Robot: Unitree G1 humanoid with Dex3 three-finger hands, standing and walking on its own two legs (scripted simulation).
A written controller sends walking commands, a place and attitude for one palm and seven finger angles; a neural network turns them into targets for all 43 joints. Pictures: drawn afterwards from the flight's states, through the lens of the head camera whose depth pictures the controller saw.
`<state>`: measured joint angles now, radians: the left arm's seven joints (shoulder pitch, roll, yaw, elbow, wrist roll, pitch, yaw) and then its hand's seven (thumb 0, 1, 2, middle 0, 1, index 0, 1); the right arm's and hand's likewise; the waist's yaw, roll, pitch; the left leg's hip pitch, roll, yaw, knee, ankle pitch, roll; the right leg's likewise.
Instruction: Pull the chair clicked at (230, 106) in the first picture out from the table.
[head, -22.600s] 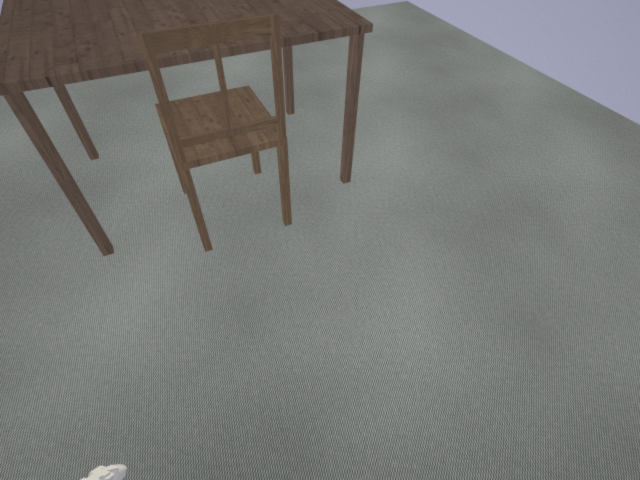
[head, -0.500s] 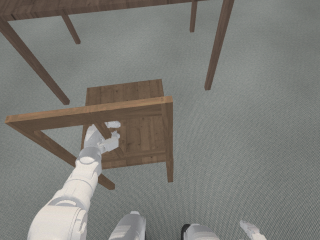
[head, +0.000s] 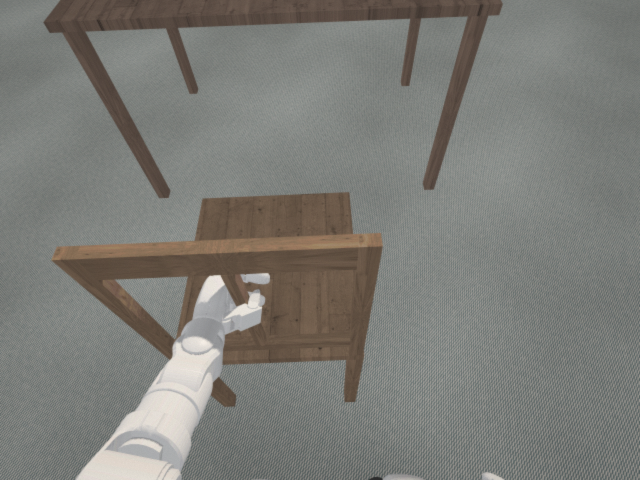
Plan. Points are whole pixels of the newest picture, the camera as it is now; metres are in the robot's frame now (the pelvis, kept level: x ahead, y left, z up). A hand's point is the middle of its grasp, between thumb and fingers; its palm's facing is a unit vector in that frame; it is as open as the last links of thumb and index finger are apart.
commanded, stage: stop walking, hand still on the chair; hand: left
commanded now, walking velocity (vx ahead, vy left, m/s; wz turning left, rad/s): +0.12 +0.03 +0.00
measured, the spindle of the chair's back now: (247, 310) +0.36 +0.13 -0.10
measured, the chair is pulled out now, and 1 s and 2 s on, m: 0.68 0.76 0.76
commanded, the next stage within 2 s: open the thumb and straighten the fingers in 0.70 s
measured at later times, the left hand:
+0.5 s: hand (250, 364) +0.26 +0.11 -0.05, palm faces -0.09 -0.98 -0.16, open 4.9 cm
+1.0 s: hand (246, 359) +0.27 +0.11 -0.05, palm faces -0.11 -0.99 -0.12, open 6.4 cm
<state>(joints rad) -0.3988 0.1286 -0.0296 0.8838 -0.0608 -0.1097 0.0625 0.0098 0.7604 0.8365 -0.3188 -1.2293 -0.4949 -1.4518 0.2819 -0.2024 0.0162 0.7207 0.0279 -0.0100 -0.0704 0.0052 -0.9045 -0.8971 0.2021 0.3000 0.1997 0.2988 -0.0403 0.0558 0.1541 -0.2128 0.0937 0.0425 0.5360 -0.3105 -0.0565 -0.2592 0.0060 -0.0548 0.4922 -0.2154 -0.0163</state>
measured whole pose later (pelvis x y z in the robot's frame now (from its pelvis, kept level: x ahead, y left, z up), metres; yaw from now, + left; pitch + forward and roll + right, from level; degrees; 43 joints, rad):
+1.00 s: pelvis -0.01 +0.01 +0.00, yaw +1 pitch +3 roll +1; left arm -0.05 0.13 -0.11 0.54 -0.04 -0.06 0.04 0.01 0.47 0.70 -0.42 -1.40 -0.49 -1.45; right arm 0.25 -0.24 -0.01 0.68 0.05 -0.05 -0.04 0.01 -0.90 -0.90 0.20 0.30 0.20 0.30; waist -0.06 0.01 -0.02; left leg -0.32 0.04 0.05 0.57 -0.30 -0.02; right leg -0.40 -0.05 -0.04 0.59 -0.25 0.01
